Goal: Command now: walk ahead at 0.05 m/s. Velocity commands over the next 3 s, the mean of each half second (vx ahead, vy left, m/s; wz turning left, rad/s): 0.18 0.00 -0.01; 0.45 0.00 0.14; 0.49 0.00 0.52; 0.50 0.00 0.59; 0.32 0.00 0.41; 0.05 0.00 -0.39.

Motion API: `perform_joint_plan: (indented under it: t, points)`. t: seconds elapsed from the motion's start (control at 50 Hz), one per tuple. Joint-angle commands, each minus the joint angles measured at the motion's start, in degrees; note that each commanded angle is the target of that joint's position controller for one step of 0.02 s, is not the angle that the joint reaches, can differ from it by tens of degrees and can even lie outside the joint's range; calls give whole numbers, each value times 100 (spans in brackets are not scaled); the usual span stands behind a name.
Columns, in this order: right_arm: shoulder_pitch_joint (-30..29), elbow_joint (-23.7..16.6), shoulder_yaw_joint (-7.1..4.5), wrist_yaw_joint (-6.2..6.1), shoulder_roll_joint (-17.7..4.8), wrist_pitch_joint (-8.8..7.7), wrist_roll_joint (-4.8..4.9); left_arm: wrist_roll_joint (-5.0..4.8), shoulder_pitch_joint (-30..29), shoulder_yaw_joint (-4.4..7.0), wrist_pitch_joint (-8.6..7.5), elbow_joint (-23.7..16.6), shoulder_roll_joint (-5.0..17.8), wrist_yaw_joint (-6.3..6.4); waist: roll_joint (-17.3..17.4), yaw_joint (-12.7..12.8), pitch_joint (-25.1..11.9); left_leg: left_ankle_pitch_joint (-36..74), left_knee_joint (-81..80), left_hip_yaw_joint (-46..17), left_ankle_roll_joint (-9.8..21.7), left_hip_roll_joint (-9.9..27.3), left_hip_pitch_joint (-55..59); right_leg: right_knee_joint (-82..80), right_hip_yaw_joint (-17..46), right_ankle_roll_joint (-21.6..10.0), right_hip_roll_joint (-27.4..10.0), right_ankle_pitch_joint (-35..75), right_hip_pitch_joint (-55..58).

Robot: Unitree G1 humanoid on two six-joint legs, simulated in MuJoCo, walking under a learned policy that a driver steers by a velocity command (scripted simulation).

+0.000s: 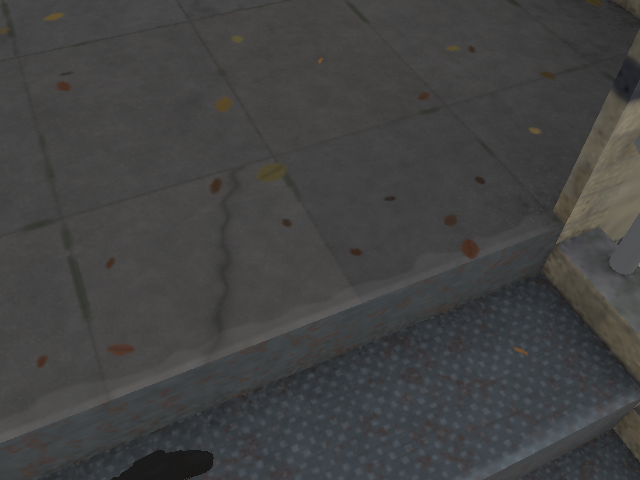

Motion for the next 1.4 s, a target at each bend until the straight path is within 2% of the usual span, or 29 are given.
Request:
perform_joint_plan:
  t: [0.02,0.06,0.08,0.1,0.2,0.32,0.36,0.38,0.42,0.48,0.6,0.68,0.72,0.74,0.76,0.78,0.8,0.82,0.84,0.86,0.9,0.94,1.02,1.12,1.24,1.28,1.36,1.38,1.4]
  points:
    - [-444,-318,-211,137,-758,-27,38,54,1170,224,25,239,294,-17,1340,697,-594,4311,-757,-263,833,731,-50,-1748,-331,-279,382,1073,2493]
    - [-85,-323,-157,299,-531,-21,84,257,1675,292,-211,488,353,-50,756,811,-947,2417,825,34,635,384,-710,-2651,207,-269,-54,1452,3789]
    - [-70,-465,-66,382,-124,21,-48,295,1728,326,-288,481,602,-44,-146,728,-622,-158,1817,167,386,-53,-1534,-2857,1713,-333,-1183,2499,3839]
    - [500,-382,-28,372,82,158,161,249,1432,289,-258,343,621,18,-743,361,-1074,-753,1999,-143,233,94,-1138,-3325,2356,-880,-1781,2443,3354]
    - [347,-41,-162,259,-258,253,-230,262,1222,242,-214,253,198,95,-736,303,-249,-460,1529,-33,15,22,-349,-3837,1221,-802,-905,600,1955]
    - [887,193,-9,202,-133,152,-221,-2,1591,598,114,458,616,56,-16,167,443,-12,-1001,263,639,-358,871,-3739,1203,-988,-586,-1829,945]
    - [1557,377,-97,172,-625,24,-290,-24,1038,549,1,144,216,-79,1622,-180,287,-1635,-2547,-2068,1204,1013,1972,-995,153,-547,251,-1499,-714]
    - [1195,239,-208,215,-917,-4,-172,186,670,537,-43,-44,270,-98,2196,-200,592,-2987,-3338,-3493,1732,1906,1137,634,-445,-364,355,-606,-1093]
    - [498,152,-188,288,-647,-99,-69,324,749,555,-180,0,484,-94,986,216,830,-2634,-3131,-3183,1959,1699,838,2460,46,-164,39,-73,-1705]
    - [951,406,-169,317,-444,-298,-227,361,819,469,-284,60,196,-87,578,188,629,-1201,-2769,-2381,1864,1315,1664,4930,123,-183,140,-2,-3014]
    - [1606,731,-19,254,-280,-545,-150,448,-354,131,-216,-754,-114,23,597,260,985,1050,-2915,-1543,1641,1538,2063,6925,170,-447,-110,-1016,-5343]
    - [1633,1106,88,198,-142,-422,107,221,-1198,-84,-63,-1468,-77,74,1066,224,1291,1966,-4080,-431,1440,1176,994,5425,-449,-555,-627,-1421,-4386]
    - [1275,1047,213,218,50,-377,252,-5,-846,-185,-14,-1410,-269,-93,376,410,691,4111,-4678,330,1468,855,-411,2824,-1376,-808,-431,-277,-659]
    - [1384,1015,146,268,-519,-488,263,-88,-420,-141,-104,-1293,-291,-132,796,548,-194,7714,-3894,216,1531,1166,-292,2598,-1477,-863,-21,105,1100]
    - [2172,1502,145,1332,-1098,-473,-772,243,-1862,-466,234,-1896,-488,-596,2470,1133,-1765,10627,-3598,-425,1736,1882,-473,3103,-887,-624,283,556,1900]
    - [783,949,-297,1527,-1947,-497,-368,118,-817,-78,255,-1488,414,-737,1738,1773,-1248,11189,-2536,96,1340,1424,825,1172,-1370,-714,653,415,1642]
    - [973,916,-410,1527,-1917,-384,-628,321,508,151,240,-820,1010,-609,1199,1846,-1915,10499,-757,-241,1051,1251,110,355,-784,-876,570,1334,3257]
    - [2161,923,-161,1674,-904,-383,-899,295,2184,159,156,-42,1245,-466,-726,1596,-3924,5240,1280,-803,950,361,-1771,-470,2452,-2243,-1092,3273,6073]
    - [2376,1122,-293,1595,-842,-342,-536,744,3965,296,25,751,1570,-420,-993,1746,-4202,2408,3762,-2196,939,-680,-1768,-1971,4796,-2174,-1874,3040,5941]
    - [1073,641,-295,1554,-299,-373,-250,728,4141,442,-352,1396,1800,-319,-1074,1535,-2052,2609,6281,-2423,870,-827,-3310,-2704,4868,-1551,-2037,926,4206]
    - [681,696,-70,1223,189,-388,-269,269,1465,172,-598,1251,764,-350,-129,598,-995,3023,7794,-1914,978,-387,-3949,-2622,3501,-1571,-1839,-766,2087]
    - [378,635,39,1163,122,-153,-199,413,521,-301,-609,1406,-635,-424,781,-48,-1039,3579,8307,-1753,1552,13,-4063,-2949,2483,-1038,-1972,-273,1166]
    - [-398,348,223,1236,601,-31,-72,521,766,-253,-882,1801,-327,-231,305,-444,-359,2939,8301,-1205,1896,310,-4867,-3283,-169,-403,-1288,859,784]
    - [-2038,-156,262,1132,166,-218,139,935,2402,-209,-773,2547,199,-294,-36,161,-198,2673,8915,-504,2125,-210,-6618,-3534,-626,-54,-904,282,2025]
    - [-3532,-594,184,826,-64,56,180,1086,3573,-299,-683,2892,395,-578,-430,584,-187,2170,6873,-43,1673,-73,-7680,-3997,-602,-164,-1764,3840,4200]
    - [-3183,-693,172,951,-15,204,2,787,2430,-308,-831,2363,536,-582,-303,-120,-435,1704,5999,1034,1615,-150,-5148,-4022,-1623,-24,-1455,7026,2570]
    - [-2133,-467,11,983,-452,172,-49,245,2559,93,-1086,2277,2198,-481,-999,-627,-220,-306,3048,1418,930,-1129,-3220,-2585,-1187,59,-2122,11839,3855]
    - [-914,5,-91,878,-607,86,-7,396,1982,197,-1014,2171,2358,-545,-871,-1021,-489,375,2410,995,1071,-1206,-2015,-1455,-1146,110,-2050,12011,3458]
    - [883,651,-270,741,-1060,114,-8,852,2199,155,-985,2093,1960,-651,-100,-1202,-1661,2404,2540,-630,1687,-1038,879,615,-785,313,-1715,10411,1405]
